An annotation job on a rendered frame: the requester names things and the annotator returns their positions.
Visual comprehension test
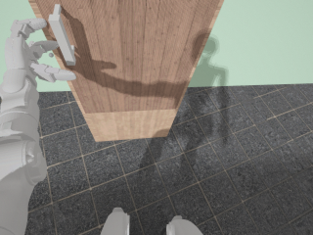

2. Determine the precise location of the left robot upper arm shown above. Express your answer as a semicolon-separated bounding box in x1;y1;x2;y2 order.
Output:
0;140;47;235

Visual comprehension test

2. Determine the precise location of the cupboard door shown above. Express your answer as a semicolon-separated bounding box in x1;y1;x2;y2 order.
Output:
35;0;220;114

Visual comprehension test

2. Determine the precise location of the robot shin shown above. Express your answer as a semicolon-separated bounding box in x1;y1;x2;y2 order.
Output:
171;215;183;222
112;208;124;212

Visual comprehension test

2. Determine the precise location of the left robot hand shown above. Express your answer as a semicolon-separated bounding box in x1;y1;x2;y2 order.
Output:
4;18;76;83

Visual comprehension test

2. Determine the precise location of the handle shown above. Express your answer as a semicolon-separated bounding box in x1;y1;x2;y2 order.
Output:
48;4;76;66

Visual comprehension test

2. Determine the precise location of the robot left shin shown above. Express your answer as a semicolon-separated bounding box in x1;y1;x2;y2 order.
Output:
112;208;124;212

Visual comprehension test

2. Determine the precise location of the left robot forearm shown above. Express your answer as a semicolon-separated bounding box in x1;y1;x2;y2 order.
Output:
0;69;40;145

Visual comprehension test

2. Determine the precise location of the robot right shin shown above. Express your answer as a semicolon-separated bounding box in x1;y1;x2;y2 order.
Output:
171;215;183;222

